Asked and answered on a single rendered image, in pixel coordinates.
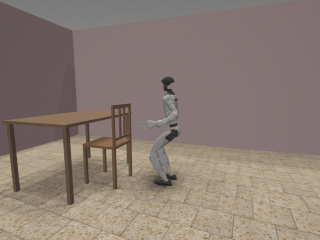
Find robot left thigh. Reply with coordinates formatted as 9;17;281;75
150;130;176;158

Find table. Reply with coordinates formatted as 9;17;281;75
2;110;132;205

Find left robot upper arm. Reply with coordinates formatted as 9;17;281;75
163;95;179;118

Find robot right shin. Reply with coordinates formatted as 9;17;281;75
158;152;173;176

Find left robot forearm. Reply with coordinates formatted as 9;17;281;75
155;112;177;127

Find robot left hand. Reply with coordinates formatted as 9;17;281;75
139;120;155;129

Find chair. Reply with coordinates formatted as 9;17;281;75
82;103;132;190

